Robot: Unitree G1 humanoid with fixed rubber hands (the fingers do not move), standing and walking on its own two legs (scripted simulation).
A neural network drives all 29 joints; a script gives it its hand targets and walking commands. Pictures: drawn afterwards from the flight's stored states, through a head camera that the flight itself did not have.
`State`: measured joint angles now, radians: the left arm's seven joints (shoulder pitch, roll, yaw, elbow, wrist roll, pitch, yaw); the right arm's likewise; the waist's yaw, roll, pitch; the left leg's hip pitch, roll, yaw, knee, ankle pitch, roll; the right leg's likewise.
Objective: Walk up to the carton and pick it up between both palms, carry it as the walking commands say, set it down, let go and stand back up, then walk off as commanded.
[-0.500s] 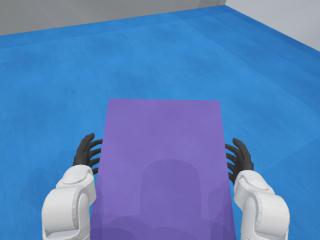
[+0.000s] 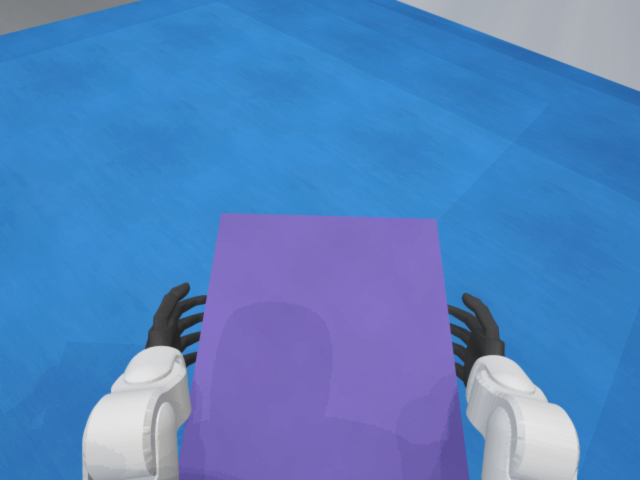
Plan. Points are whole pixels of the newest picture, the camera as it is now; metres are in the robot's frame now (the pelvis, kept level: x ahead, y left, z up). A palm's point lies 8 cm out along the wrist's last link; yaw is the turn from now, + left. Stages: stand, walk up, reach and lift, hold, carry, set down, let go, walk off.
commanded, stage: carry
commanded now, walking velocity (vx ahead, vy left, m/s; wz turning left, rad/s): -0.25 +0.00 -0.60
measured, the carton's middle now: (323, 360) +0.27 +0.02 -0.02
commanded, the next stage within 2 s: none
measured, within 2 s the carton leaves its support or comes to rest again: neither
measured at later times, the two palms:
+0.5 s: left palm out of the picture +0.03 +0.11 +0.09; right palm out of the picture -0.06 -0.21 +0.10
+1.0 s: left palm out of the picture -0.13 +0.09 +0.08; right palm out of the picture -0.29 -0.20 +0.09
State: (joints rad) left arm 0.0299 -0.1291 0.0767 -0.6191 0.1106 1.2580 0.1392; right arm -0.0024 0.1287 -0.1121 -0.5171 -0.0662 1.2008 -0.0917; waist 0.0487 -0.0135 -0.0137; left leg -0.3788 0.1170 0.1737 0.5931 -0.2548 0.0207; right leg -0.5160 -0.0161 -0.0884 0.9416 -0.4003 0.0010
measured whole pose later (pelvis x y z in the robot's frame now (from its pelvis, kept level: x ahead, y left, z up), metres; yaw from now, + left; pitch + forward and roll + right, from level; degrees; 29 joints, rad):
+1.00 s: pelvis -0.41 +0.05 +0.00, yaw -25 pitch +1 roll +0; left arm 0.00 -0.13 0.06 -0.50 0.14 1.23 0.14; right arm -0.01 0.13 -0.10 -0.46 -0.07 1.25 -0.17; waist -0.05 -0.06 -0.09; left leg -0.29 0.01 0.09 0.55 -0.28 0.02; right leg -0.43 -0.03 -0.06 0.52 -0.17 0.01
